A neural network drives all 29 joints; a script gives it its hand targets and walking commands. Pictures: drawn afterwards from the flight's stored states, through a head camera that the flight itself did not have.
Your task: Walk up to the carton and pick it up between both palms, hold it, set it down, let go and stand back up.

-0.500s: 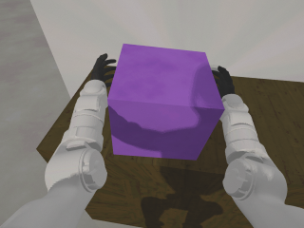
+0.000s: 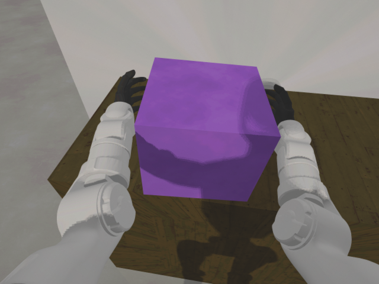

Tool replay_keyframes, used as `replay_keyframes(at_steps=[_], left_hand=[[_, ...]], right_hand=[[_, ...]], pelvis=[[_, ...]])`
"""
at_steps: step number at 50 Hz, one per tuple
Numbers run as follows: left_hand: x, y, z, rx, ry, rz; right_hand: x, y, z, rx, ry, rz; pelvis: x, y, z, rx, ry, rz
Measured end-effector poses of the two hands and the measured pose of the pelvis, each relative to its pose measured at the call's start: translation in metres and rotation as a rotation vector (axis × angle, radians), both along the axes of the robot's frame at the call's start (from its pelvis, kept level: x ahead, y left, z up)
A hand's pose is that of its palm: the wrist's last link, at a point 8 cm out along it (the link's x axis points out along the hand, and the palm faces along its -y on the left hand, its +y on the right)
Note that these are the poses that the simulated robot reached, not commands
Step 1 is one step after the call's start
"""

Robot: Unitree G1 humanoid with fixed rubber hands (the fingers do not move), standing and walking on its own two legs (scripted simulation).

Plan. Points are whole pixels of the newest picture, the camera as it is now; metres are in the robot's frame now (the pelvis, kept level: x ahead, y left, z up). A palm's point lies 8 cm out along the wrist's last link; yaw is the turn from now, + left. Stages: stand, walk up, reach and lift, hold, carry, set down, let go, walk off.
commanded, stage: set down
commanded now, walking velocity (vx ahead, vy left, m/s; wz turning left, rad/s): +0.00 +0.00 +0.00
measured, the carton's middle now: (201, 129) +0.45 -0.05 +0.10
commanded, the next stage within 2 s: none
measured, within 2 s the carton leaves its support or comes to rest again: rests again in 1.34 s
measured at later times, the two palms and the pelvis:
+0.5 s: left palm (124, 110) +0.46 +0.12 +0.16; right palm (279, 117) +0.42 -0.22 +0.15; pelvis +0.01 +0.00 +0.00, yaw +0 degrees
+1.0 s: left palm (124, 110) +0.46 +0.12 +0.16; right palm (279, 118) +0.42 -0.22 +0.15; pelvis +0.01 +0.00 +0.00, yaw +0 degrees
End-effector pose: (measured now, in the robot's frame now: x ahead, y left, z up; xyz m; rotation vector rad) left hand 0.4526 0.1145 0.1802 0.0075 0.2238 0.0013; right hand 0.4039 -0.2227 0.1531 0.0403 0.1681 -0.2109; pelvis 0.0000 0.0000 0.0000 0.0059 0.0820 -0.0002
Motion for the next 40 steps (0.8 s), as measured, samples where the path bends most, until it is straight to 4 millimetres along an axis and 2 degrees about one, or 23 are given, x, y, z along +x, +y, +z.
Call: replay_keyframes(at_steps=[16, 40], left_hand=[[0.010, 0.006, -0.020, -0.009, 0.002, -0.007], [0.010, 0.005, -0.020, -0.004, -0.009, -0.011]], right_hand=[[0.014, 0.003, 0.000, -0.038, -0.027, 0.007], [0.013, 0.003, -0.001, -0.049, -0.047, 0.007]], pelvis=[[0.012, 0.000, 0.000, -0.005, -0.011, 0.001], [0.014, 0.004, 0.001, -0.006, -0.032, -0.002]])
